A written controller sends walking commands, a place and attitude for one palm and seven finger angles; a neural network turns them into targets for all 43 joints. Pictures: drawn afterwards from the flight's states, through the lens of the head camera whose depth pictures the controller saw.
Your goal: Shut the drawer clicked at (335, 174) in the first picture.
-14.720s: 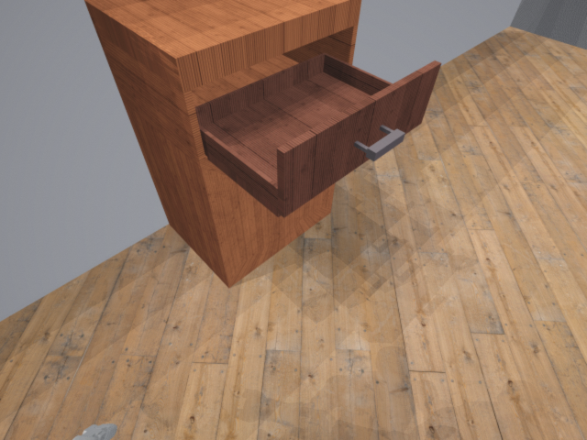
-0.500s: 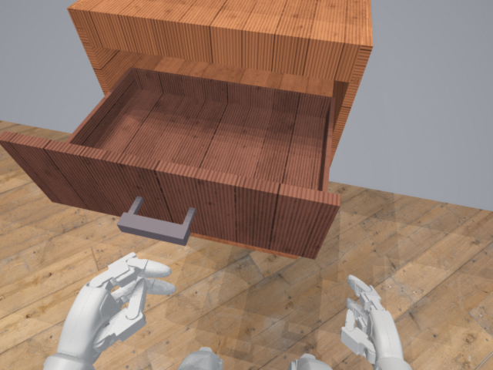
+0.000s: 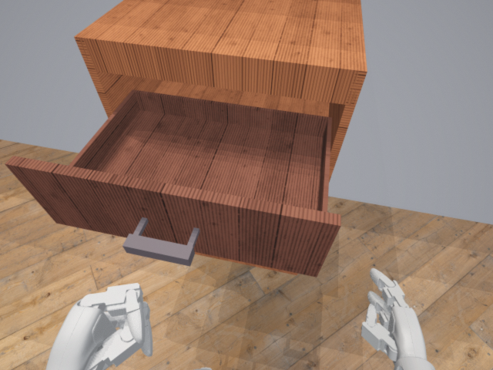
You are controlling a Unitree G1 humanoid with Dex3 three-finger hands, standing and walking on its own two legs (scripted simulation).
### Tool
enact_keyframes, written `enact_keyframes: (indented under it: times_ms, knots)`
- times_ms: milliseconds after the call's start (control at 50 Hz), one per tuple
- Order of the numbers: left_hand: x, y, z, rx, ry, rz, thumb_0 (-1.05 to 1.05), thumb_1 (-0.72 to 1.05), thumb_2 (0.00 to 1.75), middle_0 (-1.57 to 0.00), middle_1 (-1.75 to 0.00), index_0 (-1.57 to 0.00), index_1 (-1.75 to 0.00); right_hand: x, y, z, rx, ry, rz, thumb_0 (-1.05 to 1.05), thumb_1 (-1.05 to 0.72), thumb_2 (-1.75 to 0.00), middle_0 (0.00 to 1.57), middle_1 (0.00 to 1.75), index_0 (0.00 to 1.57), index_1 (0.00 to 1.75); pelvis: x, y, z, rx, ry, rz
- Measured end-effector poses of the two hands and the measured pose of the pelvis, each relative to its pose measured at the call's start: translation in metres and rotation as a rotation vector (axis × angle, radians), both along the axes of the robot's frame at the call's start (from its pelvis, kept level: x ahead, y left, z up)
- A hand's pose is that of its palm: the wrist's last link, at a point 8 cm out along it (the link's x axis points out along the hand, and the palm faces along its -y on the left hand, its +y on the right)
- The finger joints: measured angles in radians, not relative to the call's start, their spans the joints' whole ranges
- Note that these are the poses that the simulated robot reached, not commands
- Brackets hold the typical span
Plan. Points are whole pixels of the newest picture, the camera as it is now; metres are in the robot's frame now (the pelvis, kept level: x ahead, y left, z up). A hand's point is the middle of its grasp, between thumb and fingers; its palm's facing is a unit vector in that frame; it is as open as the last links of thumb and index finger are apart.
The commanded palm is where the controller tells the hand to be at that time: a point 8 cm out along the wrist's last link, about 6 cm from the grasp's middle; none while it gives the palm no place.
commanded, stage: raise the hand and make a fist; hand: left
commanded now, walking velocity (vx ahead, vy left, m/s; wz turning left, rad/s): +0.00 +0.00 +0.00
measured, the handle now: (164, 238) +0.32 +0.17 +0.02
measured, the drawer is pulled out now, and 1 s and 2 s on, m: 0.30 0.30 0.30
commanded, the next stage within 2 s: bring the fist close to the handle in 0.72 s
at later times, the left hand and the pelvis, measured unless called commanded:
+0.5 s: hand (123, 342) +0.14 +0.15 +0.12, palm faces -0.09 -0.99 -0.09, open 3.3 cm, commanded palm +0.08 +0.21 +0.13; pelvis +0.01 +0.00 +0.02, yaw +0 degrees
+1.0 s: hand (131, 348) +0.14 +0.14 +0.11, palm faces -0.09 -0.99 -0.08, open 3.3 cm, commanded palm +0.10 +0.20 +0.11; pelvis -0.01 -0.01 +0.01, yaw +0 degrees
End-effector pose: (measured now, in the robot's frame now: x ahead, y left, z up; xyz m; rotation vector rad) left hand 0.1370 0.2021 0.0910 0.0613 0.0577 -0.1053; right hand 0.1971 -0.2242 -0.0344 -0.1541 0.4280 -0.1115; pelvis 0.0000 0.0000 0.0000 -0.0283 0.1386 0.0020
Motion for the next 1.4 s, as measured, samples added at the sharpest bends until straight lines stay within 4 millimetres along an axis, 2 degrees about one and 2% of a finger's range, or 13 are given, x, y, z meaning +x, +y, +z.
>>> enact_keyframes:
  times_ms: [120,240,400,620,860,1060,1200,1400]
  knots:
    - [-0.004,0.005,0.012,0.015,0.000,0.016,0.02,0.90,0.90,-1.31,-1.52,-1.32,-1.51,0.016,0.019,0.009,0.036,-0.038,0.052,0.01,-0.90,-0.90,0.20,0.30,0.20,0.30,0.005,0.000,0.005,-0.003,-0.020,0.005]
    - [-0.007,0.005,0.025,0.021,-0.011,0.012,0.02,0.90,0.90,-1.37,-1.58,-1.38,-1.57,0.020,0.026,0.013,0.051,-0.053,0.079,0.01,-0.90,-0.90,0.20,0.30,0.20,0.30,0.008,0.000,0.009,-0.003,-0.039,0.009]
    - [-0.011,0.003,0.038,0.033,-0.020,0.008,0.02,0.90,0.90,-1.39,-1.60,-1.40,-1.60,0.013,0.019,0.017,0.046,-0.065,0.067,0.01,-0.90,-0.90,0.20,0.30,0.20,0.30,0.007,-0.002,0.014,0.001,-0.066,0.007]
    - [-0.017,0.004,0.035,0.041,-0.005,0.016,0.02,0.90,0.90,-1.39,-1.60,-1.40,-1.60,0.002,0.002,0.021,0.024,-0.081,0.035,0.01,-0.90,-0.90,0.20,0.30,0.20,0.30,0.003,-0.007,0.016,0.005,-0.080,0.004]
    - [-0.019,0.001,0.035,0.047,-0.013,0.018,0.02,0.90,0.90,-1.39,-1.60,-1.40,-1.60,-0.004,-0.002,0.018,0.036,-0.093,0.025,0.01,-0.90,-0.90,0.20,0.30,0.20,0.30,-0.003,-0.011,0.017,0.008,-0.089,0.003]
    - [-0.011,-0.006,0.014,0.020,0.018,0.016,0.02,0.90,0.90,-1.39,-1.60,-1.40,-1.60,-0.010,-0.008,0.010,0.015,-0.062,0.027,0.01,-0.90,-0.90,0.20,0.30,0.20,0.30,-0.007,-0.013,0.013,0.011,-0.067,0.008]
    - [0.008,-0.012,0.003,0.013,0.008,-0.006,0.02,0.90,0.90,-1.40,-1.60,-1.40,-1.60,-0.019,-0.015,-0.004,-0.002,0.004,0.009,0.01,-0.90,-0.90,0.20,0.30,0.20,0.30,-0.007,-0.013,0.009,0.014,-0.039,0.008]
    - [0.032,-0.009,-0.019,0.001,0.044,-0.010,0.02,0.90,0.90,-1.39,-1.60,-1.40,-1.60,-0.029,-0.022,-0.022,-0.013,0.099,-0.031,0.01,-0.90,-0.90,0.20,0.30,0.20,0.30,-0.002,-0.011,0.003,0.017,0.008,0.004]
